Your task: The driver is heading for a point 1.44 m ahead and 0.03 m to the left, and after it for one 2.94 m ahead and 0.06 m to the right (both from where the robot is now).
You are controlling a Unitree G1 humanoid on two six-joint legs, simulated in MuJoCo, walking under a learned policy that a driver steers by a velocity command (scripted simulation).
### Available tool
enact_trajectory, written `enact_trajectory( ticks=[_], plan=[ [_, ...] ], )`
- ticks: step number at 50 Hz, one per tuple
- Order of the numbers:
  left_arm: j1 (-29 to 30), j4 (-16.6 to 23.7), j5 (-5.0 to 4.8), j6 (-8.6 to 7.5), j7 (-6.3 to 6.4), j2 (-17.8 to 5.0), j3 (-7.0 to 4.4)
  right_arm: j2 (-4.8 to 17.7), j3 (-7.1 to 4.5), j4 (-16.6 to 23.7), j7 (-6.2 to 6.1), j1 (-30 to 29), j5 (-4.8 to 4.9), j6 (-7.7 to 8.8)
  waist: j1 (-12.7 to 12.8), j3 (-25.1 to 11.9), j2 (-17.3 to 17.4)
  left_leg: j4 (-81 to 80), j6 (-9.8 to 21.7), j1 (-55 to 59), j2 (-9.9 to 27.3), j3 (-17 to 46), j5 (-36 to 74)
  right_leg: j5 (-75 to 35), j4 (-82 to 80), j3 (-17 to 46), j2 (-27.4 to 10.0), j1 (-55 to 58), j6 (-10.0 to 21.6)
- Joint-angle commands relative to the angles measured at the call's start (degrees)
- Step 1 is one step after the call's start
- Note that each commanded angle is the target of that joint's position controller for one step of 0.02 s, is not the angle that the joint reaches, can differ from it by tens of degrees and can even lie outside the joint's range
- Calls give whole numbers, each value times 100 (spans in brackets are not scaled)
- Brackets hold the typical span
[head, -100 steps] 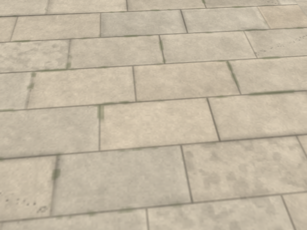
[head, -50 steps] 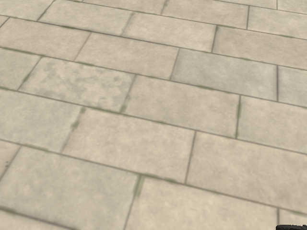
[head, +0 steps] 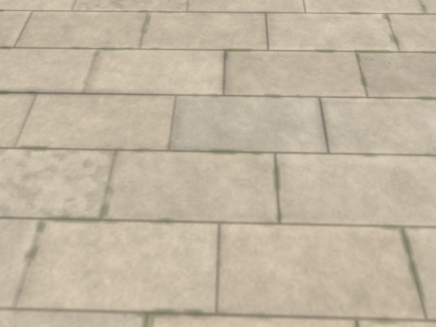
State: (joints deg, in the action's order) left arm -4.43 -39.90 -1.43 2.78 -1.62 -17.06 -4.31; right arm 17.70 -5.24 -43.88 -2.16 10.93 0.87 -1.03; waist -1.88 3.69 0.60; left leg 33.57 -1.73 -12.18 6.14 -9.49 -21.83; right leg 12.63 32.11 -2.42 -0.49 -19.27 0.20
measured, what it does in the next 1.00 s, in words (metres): steps on the spot: left foot, then right foot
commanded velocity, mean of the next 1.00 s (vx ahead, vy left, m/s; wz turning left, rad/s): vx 0.00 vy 0.00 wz -0.16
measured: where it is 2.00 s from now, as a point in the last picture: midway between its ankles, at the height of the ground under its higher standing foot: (241, 306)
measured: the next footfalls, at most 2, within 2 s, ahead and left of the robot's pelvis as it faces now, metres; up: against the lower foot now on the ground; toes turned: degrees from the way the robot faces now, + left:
left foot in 0.44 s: +0.05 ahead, +0.13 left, +0.00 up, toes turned -9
right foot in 0.80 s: -0.11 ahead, -0.11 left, +0.00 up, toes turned -7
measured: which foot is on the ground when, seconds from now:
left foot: down 0.00-0.00, up 0.02-0.42, down 0.44-0.80, up 0.82-1.00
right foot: down 0.00-0.46, up 0.48-0.78, down 0.80-1.00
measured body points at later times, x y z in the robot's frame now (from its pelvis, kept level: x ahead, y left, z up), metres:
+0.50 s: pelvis +0.00 +0.01 +0.00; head +0.03 +0.02 +0.45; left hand +0.19 +0.25 -0.11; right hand +0.07 -0.29 -0.10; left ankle +0.01 +0.13 -0.73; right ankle +0.01 -0.11 -0.72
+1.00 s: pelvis -0.04 -0.02 +0.02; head -0.04 -0.04 +0.47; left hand -0.02 +0.26 -0.11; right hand +0.06 -0.32 -0.10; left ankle +0.07 +0.13 -0.66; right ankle -0.15 -0.10 -0.73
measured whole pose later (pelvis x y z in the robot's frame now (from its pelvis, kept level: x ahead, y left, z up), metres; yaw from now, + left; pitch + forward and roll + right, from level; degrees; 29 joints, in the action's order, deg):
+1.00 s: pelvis -0.04 -0.02 +0.02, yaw -9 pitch +0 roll +1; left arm -25.0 -54.2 0.0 -3.1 1.0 -13.7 -2.1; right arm 18.0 -5.0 -50.0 -0.7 8.9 1.1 1.9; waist 2.6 -0.7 1.5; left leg 53.5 -0.4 -33.5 2.6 0.9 -9.9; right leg 16.0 14.2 1.6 0.5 2.2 2.3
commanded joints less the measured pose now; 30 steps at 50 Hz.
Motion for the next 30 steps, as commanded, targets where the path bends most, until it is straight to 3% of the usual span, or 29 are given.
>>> enact_trajectory(
  ticks=[1, 2, 3, 4, 5, 6, 8, 13, 16, 20, 21, 22, 23, 24, 25, 26, 27, 30],
  plan=[
    [-960, 338, 211, -50, 163, -1832, -504, 304, -12, 583, 71, -38, -353, 191, 343, -1472, -1675, 2951, -292, -2439, -535, 289, -1917, -4788, -774, 3320, -2181, 2818, 1899],
    [-1079, 327, 286, -170, 97, -1460, -399, 562, -86, 588, 72, -425, -208, 177, 709, -1809, -847, 3715, -290, -2503, -537, 1287, -2060, -4163, -985, 3345, -2302, 2465, 2312],
    [-722, 342, 236, -269, 89, -1318, -349, 645, -112, 607, 57, -517, -49, 142, 529, -1324, -698, 3805, -216, -2631, -434, 1371, -1558, -3451, -1092, 2774, -1939, 2063, 2039],
    [-369, 345, 131, -306, 131, -1097, -302, 667, -133, 483, 2, -389, -51, 102, 328, -1008, -513, 3542, -179, -2645, -313, 1362, -1033, -2675, -1150, 2312, -1571, 1705, 1651],
    [-116, 385, 69, -296, 174, -903, -235, 739, -166, 405, -65, -338, -117, 60, 235, -867, -476, 3275, -197, -2516, -251, 1377, -657, -2272, -1205, 2101, -1385, 1392, 1423],
    [1, 400, 87, -280, 208, -859, -198, 747, -180, 362, -82, -233, -148, 29, 130, -864, -576, 3226, -232, -2130, -306, 1316, -371, -2259, -1256, 1900, -1229, 1013, 1358],
    [-14, 381, 161, -272, 246, -794, -156, 593, -150, 300, -71, -27, -119, 18, 59, -991, -713, 2987, -283, -1760, -412, 1238, -58, -2203, -1309, 1687, -1081, 817, 1350],
    [-76, 242, 193, -261, 288, -810, -125, 351, -12, 346, -41, -298, -101, 18, 251, -799, -904, 1476, -310, -1241, -364, 1236, 110, -1338, -1346, 1720, -1007, 656, 1311],
    [-176, 135, 220, -219, 256, -893, -118, 461, -26, 307, -18, -243, -61, 36, 333, -758, -913, 1122, -299, -967, -430, 1209, -99, -2413, -1105, 1944, -1186, 750, 1389],
    [-114, 24, 120, -115, 299, -840, -59, 356, 4, 110, 55, 76, -16, 82, 190, -817, -808, 29, -168, -506, -521, 1111, 345, -3423, -658, 2093, -1191, 1019, 1230],
    [-143, -16, 72, -83, 326, -832, -51, 329, 15, 40, 89, 185, -24, 110, 111, -802, -748, -701, -67, -187, -550, 1070, 1106, -3279, -581, 2046, -1084, 962, 1076],
    [-354, -63, 59, -82, 349, -791, -49, 517, -12, 56, 102, 117, -74, 132, 210, -816, -491, -1049, 96, 161, -315, 1342, 2248, -2607, -478, 1936, -874, 784, 806],
    [-570, -55, 171, -130, 343, -675, -33, 987, -109, 135, 71, -14, -156, 117, 493, -938, 408, -869, 465, 566, 415, 1974, 4174, -1467, 57, 1394, -367, 356, 483],
    [-565, -113, 189, -152, 341, -668, -50, 1119, -148, 154, 77, -156, -182, 68, 427, -883, 1151, -938, 1272, 356, 1015, 2425, 4958, 461, 594, 774, 364, 20, 170],
    [-408, -132, 201, -142, 358, -800, -101, 892, -79, 228, 69, -258, -234, 67, 194, -898, 1343, -1210, 1815, 104, 1490, 2890, 5049, 1848, 1543, 564, 503, -48, -42],
    [-181, -149, 105, -98, 386, -936, -197, 796, -39, 197, 39, -195, -299, 82, -19, -828, 1197, -1316, 2023, 144, 1554, 3003, 5248, 2591, 2853, 798, 649, -358, -142],
    [-275, -262, 27, -21, 430, -848, -231, 780, -16, 177, 9, -332, -272, 98, 68, -787, 865, -1194, 1900, 164, 1356, 2714, 5363, 2639, 3669, 1101, 765, -542, -218],
    [-623, -478, 15, 140, 557, -660, -223, 685, 30, 129, 9, -682, -70, 97, 294, -650, 637, -974, 1541, 420, 987, 2199, 5244, 2106, 4152, 1353, 898, -822, -484]
  ],
)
